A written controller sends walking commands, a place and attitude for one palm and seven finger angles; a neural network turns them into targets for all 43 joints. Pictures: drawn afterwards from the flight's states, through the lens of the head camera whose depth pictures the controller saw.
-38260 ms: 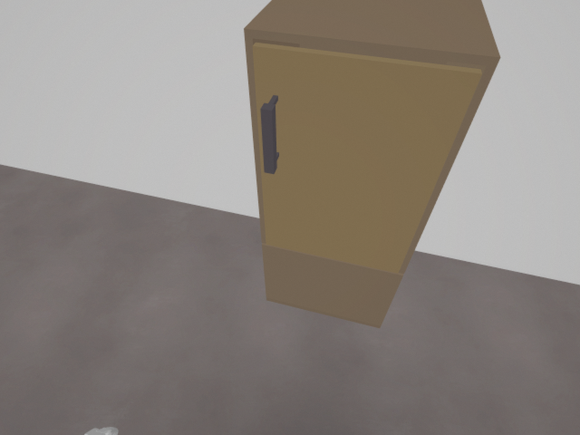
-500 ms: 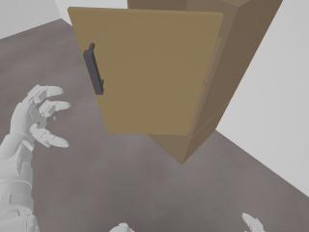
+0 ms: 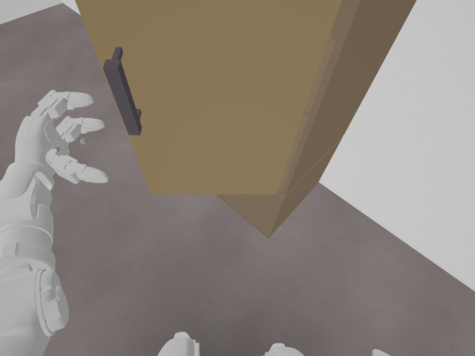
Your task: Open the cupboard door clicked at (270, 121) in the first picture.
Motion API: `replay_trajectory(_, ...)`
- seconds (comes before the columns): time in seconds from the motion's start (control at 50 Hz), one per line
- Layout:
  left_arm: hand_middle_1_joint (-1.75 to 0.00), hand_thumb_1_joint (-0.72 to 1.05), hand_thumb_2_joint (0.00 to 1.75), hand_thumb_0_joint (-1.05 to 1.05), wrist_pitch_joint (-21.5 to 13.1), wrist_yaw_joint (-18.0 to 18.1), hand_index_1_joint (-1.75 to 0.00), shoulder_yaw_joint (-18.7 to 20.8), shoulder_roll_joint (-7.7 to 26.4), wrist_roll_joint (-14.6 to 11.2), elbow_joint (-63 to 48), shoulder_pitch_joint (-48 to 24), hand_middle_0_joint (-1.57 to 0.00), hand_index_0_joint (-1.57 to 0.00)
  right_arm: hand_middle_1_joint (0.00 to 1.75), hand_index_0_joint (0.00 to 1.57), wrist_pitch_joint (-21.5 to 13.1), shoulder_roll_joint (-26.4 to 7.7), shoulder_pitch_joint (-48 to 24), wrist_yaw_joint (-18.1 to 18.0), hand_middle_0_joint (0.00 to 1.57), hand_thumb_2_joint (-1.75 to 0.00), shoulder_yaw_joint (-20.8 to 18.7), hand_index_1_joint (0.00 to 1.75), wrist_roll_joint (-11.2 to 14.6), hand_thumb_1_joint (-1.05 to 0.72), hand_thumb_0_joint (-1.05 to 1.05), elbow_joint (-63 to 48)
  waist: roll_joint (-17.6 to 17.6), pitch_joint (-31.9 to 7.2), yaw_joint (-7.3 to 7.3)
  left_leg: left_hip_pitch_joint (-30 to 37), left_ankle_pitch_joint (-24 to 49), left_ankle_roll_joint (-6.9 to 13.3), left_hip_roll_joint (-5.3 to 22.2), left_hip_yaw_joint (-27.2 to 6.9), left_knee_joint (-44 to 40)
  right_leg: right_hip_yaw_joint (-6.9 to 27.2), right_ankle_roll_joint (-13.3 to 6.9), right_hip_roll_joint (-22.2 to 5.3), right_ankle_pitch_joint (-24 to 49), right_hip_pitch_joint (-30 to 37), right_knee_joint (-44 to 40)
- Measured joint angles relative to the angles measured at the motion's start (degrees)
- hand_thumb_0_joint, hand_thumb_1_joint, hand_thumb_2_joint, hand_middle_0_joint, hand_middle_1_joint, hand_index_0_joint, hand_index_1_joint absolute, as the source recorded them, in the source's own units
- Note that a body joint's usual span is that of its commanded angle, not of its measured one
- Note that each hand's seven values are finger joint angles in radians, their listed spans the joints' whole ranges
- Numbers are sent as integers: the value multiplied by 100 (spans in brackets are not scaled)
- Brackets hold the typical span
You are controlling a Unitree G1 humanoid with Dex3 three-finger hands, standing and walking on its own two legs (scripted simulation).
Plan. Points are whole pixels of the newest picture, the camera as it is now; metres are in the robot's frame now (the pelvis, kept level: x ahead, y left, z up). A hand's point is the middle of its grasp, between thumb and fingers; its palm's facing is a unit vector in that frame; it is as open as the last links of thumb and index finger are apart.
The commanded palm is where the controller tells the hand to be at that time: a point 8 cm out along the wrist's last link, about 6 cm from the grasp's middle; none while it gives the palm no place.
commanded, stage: move the hooked fingers beside the handle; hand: left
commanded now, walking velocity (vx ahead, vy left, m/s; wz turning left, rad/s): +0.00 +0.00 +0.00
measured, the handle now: (127, 93) +0.56 +0.20 +0.09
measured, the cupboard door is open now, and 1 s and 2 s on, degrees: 44 44 44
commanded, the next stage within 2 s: slide the fingers in behind the handle in 1.38 s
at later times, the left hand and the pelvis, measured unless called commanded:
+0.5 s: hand (92, 111) +0.50 +0.25 +0.10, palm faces +0.00 -1.00 +0.01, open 14.0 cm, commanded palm +0.49 +0.30 +0.09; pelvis +0.00 -0.01 -0.01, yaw -1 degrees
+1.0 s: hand (92, 108) +0.52 +0.25 +0.09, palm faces +0.01 -1.00 +0.01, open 14.0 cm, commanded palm +0.49 +0.30 +0.09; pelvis +0.01 +0.01 -0.01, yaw -2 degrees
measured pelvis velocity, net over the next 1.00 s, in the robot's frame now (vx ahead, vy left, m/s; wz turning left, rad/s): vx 0.01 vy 0.01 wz -0.03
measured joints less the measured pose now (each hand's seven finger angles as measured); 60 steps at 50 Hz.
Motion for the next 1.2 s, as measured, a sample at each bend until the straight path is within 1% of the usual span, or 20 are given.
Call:
replay_trajectory(0.16, -120, -50, 30, -1, -108, 72, -120, 119, 224, 156, 465, -481, -30, -30, 30, 20, 176, -8, 101, 34, 21, -90, -6, 30, -33, -90, 1, 43, 4, -12, -137, -255, -54, -25, 53, -8, 139, 6, -24, 50, -45, -262, 134)
replay_trajectory(0.22, -120, -50, 30, -1, -112, 50, -120, 228, 327, 192, 609, -595, -30, -30, 30, 20, 249, -16, 155, 45, 21, -90, -4, 30, -36, -90, 1, 52, 10, -31, -188, -322, -77, -34, 83, 0, 176, 19, -33, 78, -56, -337, 165)
replay_trajectory(0.36, -120, -50, 30, -1, -66, 5, -120, 330, 748, 326, 1087, -1014, -30, -30, 30, 20, 363, -48, 250, 19, 21, -90, 23, 30, -33, -90, 1, 44, 13, -12, -339, -563, -116, -54, 134, -44, 303, -11, -53, 131, -78, -554, 251)
replay_trajectory(0.48, -120, -50, 30, -1, -53, -86, -120, 389, 991, 368, 1290, -1370, -30, -30, 30, 20, 433, -77, 321, 14, 21, -90, 29, 30, -48, -90, 1, 63, 5, -13, -426, -785, -150, -55, 167, -72, 412, -28, -55, 165, -87, -752, 311)
replay_trajectory(0.58, -120, -50, 30, -1, 62, -91, -120, 434, 1222, 498, 1533, -1684, -30, -30, 30, 20, 469, -94, 356, 10, 21, -90, 73, 30, -67, -90, 1, 12, 6, -3, -527, -973, -178, -41, 183, -90, 501, -38, -40, 182, -89, -914, 351)
replay_trajectory(0.66, -120, -50, 30, -1, 57, -77, -120, 488, 1346, 561, 1524, -1798, -30, -30, 30, 20, 491, -78, 396, 31, 21, -90, 81, 30, -105, -90, 1, -36, 7, -12, -581, -1108, -205, -27, 200, -81, 562, -23, -25, 198, -85, -1037, 371)
replay_trajectory(0.72, -120, -50, 30, -1, 36, -102, -120, 515, 1312, 529, 1384, -1712, -30, -30, 30, 20, 546, -49, 457, 69, 21, -90, 70, 30, -127, -91, 1, -62, 7, -38, -567, -1124, -228, -11, 207, -47, 565, 13, -7, 202, -82, -1059, 353)
replay_trajectory(0.8, -120, -50, 30, -1, 68, -115, -120, 525, 1165, 480, 1229, -1502, -30, -30, 30, 20, 631, -10, 522, 123, 21, -90, 64, 30, -137, -90, 1, -81, 22, -80, -522, -1063, -257, 15, 203, -11, 540, 47, 21, 195, -80, -994, 295)
replay_trajectory(0.86, -120, -50, 30, -1, 75, -53, -120, 512, 1064, 481, 1181, -1393, -30, -30, 30, 20, 665, 20, 522, 144, 21, -90, 75, 30, -138, -90, 1, -87, 26, -89, -502, -1010, -278, 31, 191, -5, 536, 53, 39, 183, -89, -930, 269)
replay_trajectory(0.92, -120, -50, 30, -1, 7, 50, -120, 504, 957, 494, 1067, -1310, -30, -30, 30, 20, 662, 50, 493, 160, 21, -90, 70, 30, -150, -90, 1, -81, 28, -105, -482, -978, -294, 39, 179, -10, 544, 47, 48, 173, -99, -885, 258)
replay_trajectory(1.02, -120, -50, 30, -1, -65, 114, -120, 392, 812, 447, 1014, -1292, -30, -30, 30, 20, 658, 77, 410, 184, 21, -90, 64, 30, -148, -90, 1, -63, 30, -137, -440, -909, -309, 49, 156, -27, 547, 29, 58, 154, -112, -794, 240)
replay_trajectory(1.14, -120, -50, 30, -1, 1, 144, -120, 300, 848, 484, 1254, -1373, -30, -30, 30, 20, 646, 48, 288, 165, 21, -90, 101, 30, -130, -90, 1, -147, 33, -132, -446, -893, -298, 57, 132, -40, 559, 16, 65, 133, -121, -777, 273)
replay_trajectory(1.2, -120, -50, 30, -1, -71, 180, -120, 280, 831, 484, 1201, -1392, -30, -30, 30, 20, 615, 31, 251, 154, 21, -90, 91, 30, -143, -90, 1, -162, 30, -108, -433, -938, -285, 50, 127, -54, 583, 4, 57, 129, -123, -823, 312)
